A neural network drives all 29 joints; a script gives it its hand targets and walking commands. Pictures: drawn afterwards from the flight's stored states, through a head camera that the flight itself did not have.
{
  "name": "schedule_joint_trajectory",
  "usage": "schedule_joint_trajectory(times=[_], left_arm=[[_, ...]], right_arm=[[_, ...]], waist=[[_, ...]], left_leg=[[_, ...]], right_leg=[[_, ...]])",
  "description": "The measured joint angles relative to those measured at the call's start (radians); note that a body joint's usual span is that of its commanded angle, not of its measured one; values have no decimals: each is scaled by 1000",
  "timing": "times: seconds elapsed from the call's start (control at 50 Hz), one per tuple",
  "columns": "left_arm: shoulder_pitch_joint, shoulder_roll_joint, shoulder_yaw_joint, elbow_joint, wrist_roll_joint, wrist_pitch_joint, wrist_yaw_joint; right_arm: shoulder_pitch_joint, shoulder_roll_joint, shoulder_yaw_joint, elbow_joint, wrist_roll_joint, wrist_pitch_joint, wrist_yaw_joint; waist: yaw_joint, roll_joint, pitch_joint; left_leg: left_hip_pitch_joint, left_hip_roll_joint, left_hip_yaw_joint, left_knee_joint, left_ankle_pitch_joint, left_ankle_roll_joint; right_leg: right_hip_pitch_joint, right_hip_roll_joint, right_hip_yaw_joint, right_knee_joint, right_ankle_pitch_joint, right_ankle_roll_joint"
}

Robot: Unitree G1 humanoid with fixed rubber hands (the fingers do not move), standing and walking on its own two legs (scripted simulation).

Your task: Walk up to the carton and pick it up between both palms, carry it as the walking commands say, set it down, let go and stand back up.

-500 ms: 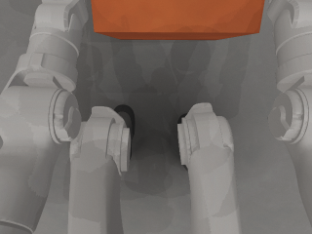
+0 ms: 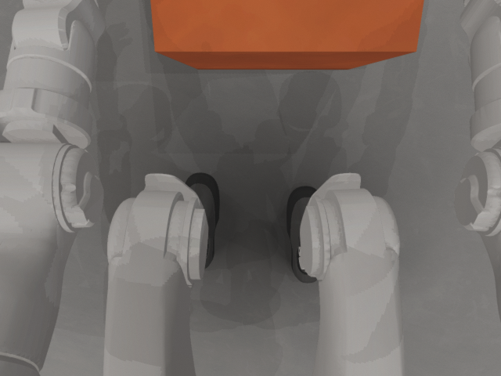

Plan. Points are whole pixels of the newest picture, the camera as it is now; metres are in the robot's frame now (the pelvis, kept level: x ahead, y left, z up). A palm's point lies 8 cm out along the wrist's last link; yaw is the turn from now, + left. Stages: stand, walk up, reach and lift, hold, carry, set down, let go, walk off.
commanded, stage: set down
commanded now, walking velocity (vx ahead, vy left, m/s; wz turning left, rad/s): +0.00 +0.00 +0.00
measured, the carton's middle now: out of the picture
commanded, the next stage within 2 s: let go in 1.28 s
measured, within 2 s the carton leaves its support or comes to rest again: neither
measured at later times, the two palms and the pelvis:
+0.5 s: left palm out of the picture +0.57 +0.18 -0.01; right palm out of the picture +0.57 -0.26 +0.00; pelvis +0.00 +0.00 +0.11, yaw +0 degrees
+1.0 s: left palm out of the picture +0.57 +0.19 +0.16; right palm out of the picture +0.56 -0.27 +0.17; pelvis +0.03 +0.01 +0.23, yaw -1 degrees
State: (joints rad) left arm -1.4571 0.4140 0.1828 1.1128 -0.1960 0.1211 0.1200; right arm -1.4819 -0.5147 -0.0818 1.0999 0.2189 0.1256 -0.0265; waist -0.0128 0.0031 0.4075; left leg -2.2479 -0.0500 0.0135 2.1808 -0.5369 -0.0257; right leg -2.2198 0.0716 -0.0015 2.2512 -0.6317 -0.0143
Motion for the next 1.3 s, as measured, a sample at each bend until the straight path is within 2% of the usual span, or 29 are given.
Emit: schedule_joint_trajectory(times=[0.14,0.22,0.32,0.44,0.52,0.66,0.78,0.86,0.94,1.0,1.1,1.18,1.3], left_arm=[[-10,45,-47,-260,-55,59,20],[0,9,-57,-314,-33,132,23],[53,-48,-18,-417,25,189,26],[58,-34,39,-389,67,182,29],[70,-5,46,-418,51,199,16],[89,25,17,-395,20,268,-10],[95,8,29,-324,50,242,-30],[121,-18,55,-254,76,214,-49],[198,-66,72,-270,113,176,-71],[244,-90,85,-267,113,156,-84],[329,-117,88,-348,93,150,-88],[357,-136,107,-377,126,144,-80],[367,-151,136,-320,195,113,-82]], right_arm=[[-29,-43,-20,-194,25,50,-23],[-12,-43,-21,-202,40,116,-2],[59,-38,-56,-287,18,154,26],[77,-50,-71,-302,7,147,24],[50,-58,-57,-336,15,169,19],[13,-28,-31,-259,18,236,19],[73,0,-106,-177,-10,211,23],[132,2,-144,-138,-37,176,57],[193,2,-184,-153,-85,137,97],[219,7,-203,-140,-124,106,121],[291,42,-218,-178,-173,100,146],[312,49,-233,-171,-168,89,161],[298,42,-262,-113,-183,50,168]], waist=[[-21,-17,127],[-25,-16,115],[-22,-1,111],[-10,-14,34],[-7,-26,47],[-10,-33,12],[-14,-17,-155],[-9,-1,-300],[17,15,-398],[30,16,-434],[20,-8,-450],[14,-17,-445],[17,-4,-432]], left_leg=[[102,-9,-6,-33,-10,5],[160,-5,-5,-81,-24,14],[261,1,-1,-177,-31,21],[293,7,-3,-290,3,11],[357,2,-3,-349,26,3],[442,-8,-27,-479,80,-6],[437,-6,-48,-601,119,-1],[435,-1,-39,-690,135,10],[470,7,-22,-790,152,21],[514,10,-10,-877,174,26],[597,13,-12,-1017,221,22],[660,20,-33,-1100,251,14],[730,29,-50,-1181,280,9]], right_leg=[[115,-10,-3,-39,-18,1],[173,-5,3,-94,-26,7],[268,0,17,-193,-24,14],[286,7,25,-299,20,6],[342,2,30,-346,40,-2],[431,-10,16,-477,90,-12],[437,-10,5,-620,135,-5],[433,-8,20,-714,158,6],[463,-3,44,-815,181,17],[501,-4,62,-896,206,22],[578,-6,68,-1030,253,18],[646,-2,52,-1124,288,6],[723,4,40,-1219,323,-1]])
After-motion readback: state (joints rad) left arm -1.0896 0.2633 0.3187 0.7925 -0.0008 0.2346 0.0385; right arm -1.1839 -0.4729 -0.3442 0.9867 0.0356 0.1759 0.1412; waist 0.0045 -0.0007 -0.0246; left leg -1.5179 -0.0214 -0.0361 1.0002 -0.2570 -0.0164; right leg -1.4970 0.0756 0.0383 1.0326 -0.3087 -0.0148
